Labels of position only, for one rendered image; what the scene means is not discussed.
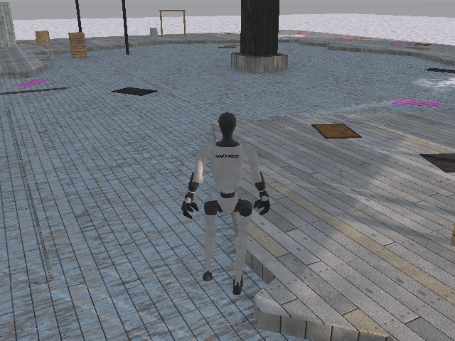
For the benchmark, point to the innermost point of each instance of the left robot hand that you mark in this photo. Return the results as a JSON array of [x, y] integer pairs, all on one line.
[[186, 206]]

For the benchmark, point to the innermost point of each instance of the robot right forearm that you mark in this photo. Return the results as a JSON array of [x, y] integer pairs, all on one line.
[[261, 188]]

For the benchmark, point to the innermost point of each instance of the robot right upper arm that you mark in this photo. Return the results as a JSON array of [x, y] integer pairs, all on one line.
[[250, 151]]

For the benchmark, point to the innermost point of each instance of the right robot hand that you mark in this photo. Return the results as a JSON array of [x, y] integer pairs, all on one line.
[[261, 204]]

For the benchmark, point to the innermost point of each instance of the robot right shin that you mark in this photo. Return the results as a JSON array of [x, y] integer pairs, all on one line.
[[240, 262]]

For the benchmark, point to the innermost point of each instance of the robot left upper arm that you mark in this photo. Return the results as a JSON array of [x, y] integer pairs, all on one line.
[[200, 162]]

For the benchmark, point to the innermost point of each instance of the robot left thigh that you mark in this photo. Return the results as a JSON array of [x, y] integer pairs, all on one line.
[[211, 210]]

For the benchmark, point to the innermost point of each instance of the robot left forearm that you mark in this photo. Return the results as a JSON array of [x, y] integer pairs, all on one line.
[[192, 187]]

